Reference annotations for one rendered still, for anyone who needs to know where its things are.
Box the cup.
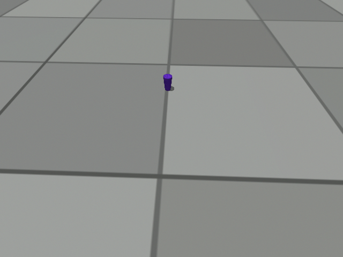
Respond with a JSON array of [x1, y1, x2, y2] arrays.
[[163, 74, 172, 91]]

